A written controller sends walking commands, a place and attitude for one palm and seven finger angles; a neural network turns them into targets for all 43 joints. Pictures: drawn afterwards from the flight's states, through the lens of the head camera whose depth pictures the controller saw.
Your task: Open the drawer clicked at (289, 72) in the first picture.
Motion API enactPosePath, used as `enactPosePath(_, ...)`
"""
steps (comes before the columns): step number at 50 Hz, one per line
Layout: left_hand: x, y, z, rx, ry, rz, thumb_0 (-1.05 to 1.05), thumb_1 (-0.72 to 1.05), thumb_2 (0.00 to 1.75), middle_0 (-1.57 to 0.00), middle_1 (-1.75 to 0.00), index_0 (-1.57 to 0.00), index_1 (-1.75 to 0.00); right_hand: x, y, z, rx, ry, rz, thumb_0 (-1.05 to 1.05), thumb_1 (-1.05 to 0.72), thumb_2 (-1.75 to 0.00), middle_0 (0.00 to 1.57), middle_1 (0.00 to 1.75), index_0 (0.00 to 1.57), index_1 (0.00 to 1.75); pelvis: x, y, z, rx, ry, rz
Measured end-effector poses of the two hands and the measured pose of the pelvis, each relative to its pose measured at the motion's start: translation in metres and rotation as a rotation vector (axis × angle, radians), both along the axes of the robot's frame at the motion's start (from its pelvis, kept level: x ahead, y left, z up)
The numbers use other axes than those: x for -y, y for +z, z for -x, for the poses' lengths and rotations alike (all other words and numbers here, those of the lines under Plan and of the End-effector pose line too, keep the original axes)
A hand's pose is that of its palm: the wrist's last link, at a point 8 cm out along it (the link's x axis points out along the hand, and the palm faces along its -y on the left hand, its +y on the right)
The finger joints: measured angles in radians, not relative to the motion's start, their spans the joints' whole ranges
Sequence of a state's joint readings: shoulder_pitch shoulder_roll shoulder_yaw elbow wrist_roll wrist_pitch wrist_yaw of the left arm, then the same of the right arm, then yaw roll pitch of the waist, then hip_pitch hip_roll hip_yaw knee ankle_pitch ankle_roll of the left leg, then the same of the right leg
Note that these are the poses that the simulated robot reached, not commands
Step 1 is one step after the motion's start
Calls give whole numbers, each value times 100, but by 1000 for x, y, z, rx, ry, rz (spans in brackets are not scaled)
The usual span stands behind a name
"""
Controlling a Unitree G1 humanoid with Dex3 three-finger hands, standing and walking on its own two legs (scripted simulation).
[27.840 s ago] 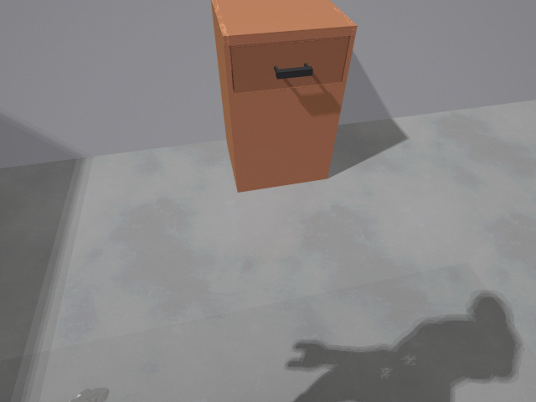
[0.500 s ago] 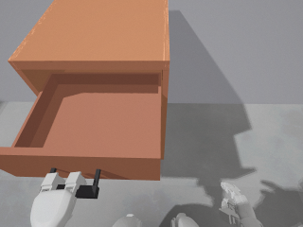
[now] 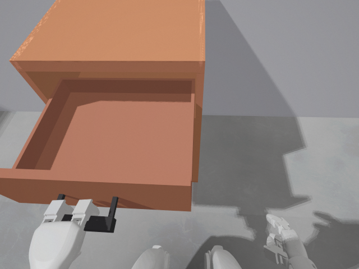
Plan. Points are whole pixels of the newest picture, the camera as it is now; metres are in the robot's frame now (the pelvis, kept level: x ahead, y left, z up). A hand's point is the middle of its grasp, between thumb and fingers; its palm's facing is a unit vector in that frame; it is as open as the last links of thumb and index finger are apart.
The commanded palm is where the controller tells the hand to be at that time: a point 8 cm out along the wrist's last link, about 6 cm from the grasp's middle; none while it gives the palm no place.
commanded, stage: open the thumb to release the handle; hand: left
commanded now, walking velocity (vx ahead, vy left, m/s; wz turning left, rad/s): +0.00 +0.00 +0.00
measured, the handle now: (84, 211) +0.24 +0.23 -0.01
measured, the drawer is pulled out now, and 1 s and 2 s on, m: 0.30 0.30 0.30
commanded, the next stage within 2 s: lift the hand off the handle in 0.34 s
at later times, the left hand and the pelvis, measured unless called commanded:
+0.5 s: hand (75, 241) +0.18 +0.24 -0.02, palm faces -0.05 -0.07 -1.00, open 13.5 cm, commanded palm +0.17 +0.24 +0.03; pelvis -0.01 +0.00 +0.01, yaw +1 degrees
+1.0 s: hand (74, 232) +0.19 +0.24 -0.01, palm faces -0.03 -0.07 -1.00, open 13.7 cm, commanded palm +0.18 +0.23 +0.05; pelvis -0.02 +0.00 +0.02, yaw +0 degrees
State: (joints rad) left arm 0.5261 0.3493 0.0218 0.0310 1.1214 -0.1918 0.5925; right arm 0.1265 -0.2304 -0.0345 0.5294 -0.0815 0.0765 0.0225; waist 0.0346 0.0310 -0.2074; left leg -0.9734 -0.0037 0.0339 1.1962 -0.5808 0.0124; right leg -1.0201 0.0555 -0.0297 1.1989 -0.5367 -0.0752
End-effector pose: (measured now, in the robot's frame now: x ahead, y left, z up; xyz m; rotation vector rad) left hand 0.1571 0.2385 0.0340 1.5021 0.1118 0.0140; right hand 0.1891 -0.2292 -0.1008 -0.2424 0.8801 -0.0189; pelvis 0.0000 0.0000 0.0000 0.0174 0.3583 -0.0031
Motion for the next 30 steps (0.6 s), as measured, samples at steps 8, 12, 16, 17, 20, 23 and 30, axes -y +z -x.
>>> enactPosePath(8,0,0,-2,13,43,-3,1,29,64,-33,-127,-36,-128,-1,-2,8,-22,-18,-6,1,-90,-90,20,30,20,30,1,3,5,14,9,2)
enactPosePath(12,0,1,-3,9,47,-7,0,5,54,-33,-126,-35,-126,-3,2,11,-18,-21,-12,1,-90,-90,20,30,20,30,3,7,7,23,12,3)
enactPosePath(16,1,0,-3,7,51,-8,0,-18,44,-33,-125,-34,-123,-3,6,13,-9,-23,-12,1,-90,-90,20,30,20,30,4,9,9,32,14,5)
enactPosePath(17,1,0,-3,7,51,-7,0,-23,42,-33,-125,-33,-123,-2,7,14,-8,-23,-10,1,-90,-90,21,30,20,30,4,9,10,33,14,5)
enactPosePath(20,1,0,-4,7,48,-7,0,-34,37,-33,-124,-33,-122,0,9,15,-3,-26,-4,1,-90,-90,21,30,20,30,5,10,11,37,14,5)
enactPosePath(23,1,0,-4,6,48,-6,0,-41,34,-33,-124,-32,-121,3,11,16,3,-30,0,1,-90,-90,21,30,20,30,5,11,13,41,14,6)
enactPosePath(30,0,-2,-5,21,43,-7,0,-48,31,-34,-124,-32,-120,7,10,20,3,-32,15,1,-90,-90,20,30,20,30,4,10,16,42,16,7)
